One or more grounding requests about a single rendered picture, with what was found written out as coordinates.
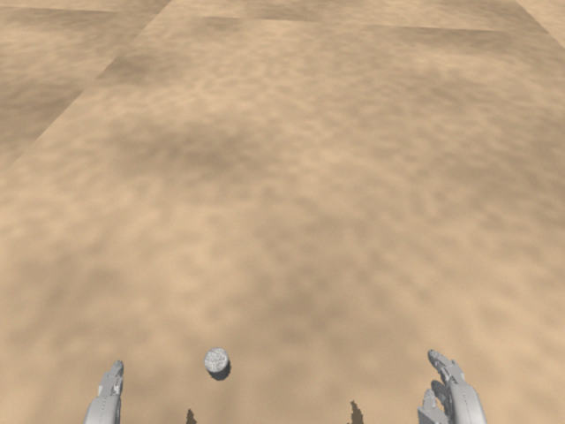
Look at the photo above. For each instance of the left robot hand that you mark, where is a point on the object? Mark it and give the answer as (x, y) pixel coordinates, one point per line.
(105, 409)

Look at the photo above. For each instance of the right robot hand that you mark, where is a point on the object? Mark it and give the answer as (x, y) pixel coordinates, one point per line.
(460, 400)

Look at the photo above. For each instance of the cup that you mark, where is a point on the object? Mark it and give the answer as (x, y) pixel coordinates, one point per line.
(216, 362)

